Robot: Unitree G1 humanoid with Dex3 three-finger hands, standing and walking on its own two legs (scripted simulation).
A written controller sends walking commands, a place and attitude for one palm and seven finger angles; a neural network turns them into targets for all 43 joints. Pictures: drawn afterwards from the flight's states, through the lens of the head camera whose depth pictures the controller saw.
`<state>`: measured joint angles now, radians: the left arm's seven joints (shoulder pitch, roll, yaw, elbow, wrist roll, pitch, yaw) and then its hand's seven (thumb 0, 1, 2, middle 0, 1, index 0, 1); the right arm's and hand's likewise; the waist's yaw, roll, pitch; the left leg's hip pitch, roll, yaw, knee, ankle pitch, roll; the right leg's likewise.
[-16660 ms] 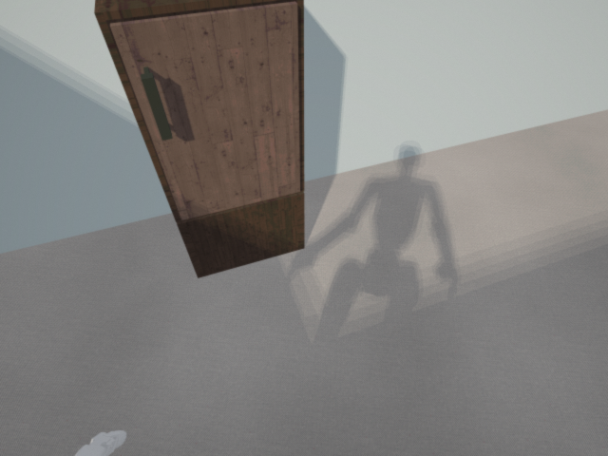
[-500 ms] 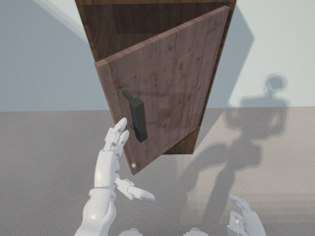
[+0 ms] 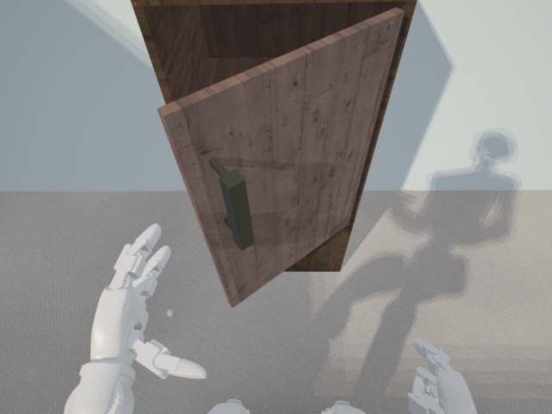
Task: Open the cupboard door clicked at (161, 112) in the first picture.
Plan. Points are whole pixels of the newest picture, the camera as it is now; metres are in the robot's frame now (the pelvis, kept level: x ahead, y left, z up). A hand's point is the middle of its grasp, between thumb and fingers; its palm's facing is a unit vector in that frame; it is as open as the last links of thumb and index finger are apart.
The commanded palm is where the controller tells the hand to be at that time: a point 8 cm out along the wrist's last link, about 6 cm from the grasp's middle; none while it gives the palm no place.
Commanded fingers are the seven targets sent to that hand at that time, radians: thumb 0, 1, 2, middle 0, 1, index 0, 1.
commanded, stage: slide the hand sideways off the handle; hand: left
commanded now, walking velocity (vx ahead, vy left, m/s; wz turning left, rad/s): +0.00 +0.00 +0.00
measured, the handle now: (230, 205) +0.40 +0.10 +0.07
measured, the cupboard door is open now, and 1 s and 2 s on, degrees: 38 38 38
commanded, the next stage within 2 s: draw the hand back to the body in 0.16 s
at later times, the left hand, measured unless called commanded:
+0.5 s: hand (122, 320) +0.21 +0.19 +0.09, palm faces +0.04 -1.00 -0.06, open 16.3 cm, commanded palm +0.18 +0.25 +0.10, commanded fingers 0.00 -0.50 0.30 -0.15 -0.30 -0.15 -0.30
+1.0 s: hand (44, 306) +0.21 +0.26 +0.14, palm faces +0.26 -0.90 -0.35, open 14.5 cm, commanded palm +0.17 +0.30 +0.17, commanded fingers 0.00 0.13 0.57 -0.17 -0.30 -0.17 -0.30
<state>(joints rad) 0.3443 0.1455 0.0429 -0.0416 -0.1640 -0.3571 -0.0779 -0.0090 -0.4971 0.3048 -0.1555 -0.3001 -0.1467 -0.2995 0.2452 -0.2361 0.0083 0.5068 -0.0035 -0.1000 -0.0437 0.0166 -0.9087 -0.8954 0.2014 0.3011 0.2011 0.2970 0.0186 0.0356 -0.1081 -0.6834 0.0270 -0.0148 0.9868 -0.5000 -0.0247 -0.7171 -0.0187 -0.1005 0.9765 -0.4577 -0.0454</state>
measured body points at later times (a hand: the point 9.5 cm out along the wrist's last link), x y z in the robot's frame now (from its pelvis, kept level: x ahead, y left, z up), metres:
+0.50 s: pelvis +0.00 +0.03 +0.00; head +0.03 +0.02 +0.45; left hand +0.20 +0.25 +0.10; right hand +0.18 -0.19 -0.07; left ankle -0.01 +0.14 -0.68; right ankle +0.02 -0.09 -0.68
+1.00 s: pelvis +0.01 +0.04 +0.04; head +0.01 +0.03 +0.49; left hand +0.19 +0.30 +0.16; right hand +0.19 -0.18 -0.03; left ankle -0.01 +0.14 -0.68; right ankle +0.02 -0.09 -0.68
